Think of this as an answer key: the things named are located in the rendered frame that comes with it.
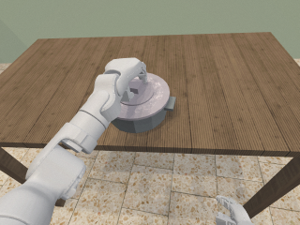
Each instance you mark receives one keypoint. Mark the robot left hand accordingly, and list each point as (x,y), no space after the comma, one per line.
(133,67)

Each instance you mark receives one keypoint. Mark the pot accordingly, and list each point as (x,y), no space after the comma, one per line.
(146,124)

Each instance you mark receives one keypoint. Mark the left robot upper arm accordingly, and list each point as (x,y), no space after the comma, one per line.
(32,203)

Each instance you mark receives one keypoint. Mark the robot right hand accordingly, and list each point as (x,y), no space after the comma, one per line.
(237,212)

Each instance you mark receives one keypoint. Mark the table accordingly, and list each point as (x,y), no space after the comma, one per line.
(236,94)

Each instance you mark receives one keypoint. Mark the lid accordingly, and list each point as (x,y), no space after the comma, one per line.
(152,98)

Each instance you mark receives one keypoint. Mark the robot left forearm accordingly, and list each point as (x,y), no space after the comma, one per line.
(92,119)

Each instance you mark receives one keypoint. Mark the knob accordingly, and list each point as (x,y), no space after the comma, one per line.
(135,86)

